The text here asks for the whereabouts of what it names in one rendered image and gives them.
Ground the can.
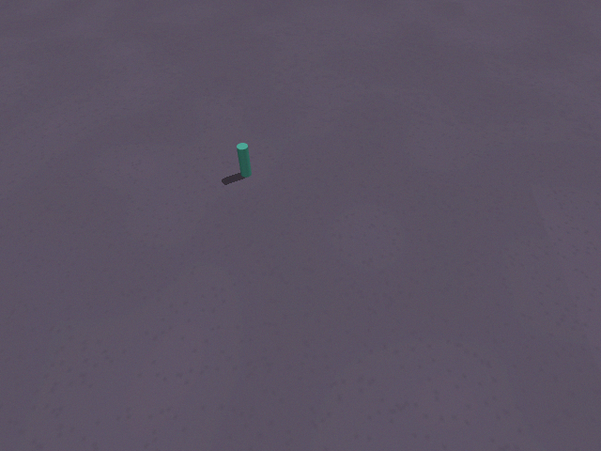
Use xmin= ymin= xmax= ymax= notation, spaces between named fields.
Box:
xmin=237 ymin=143 xmax=252 ymax=178

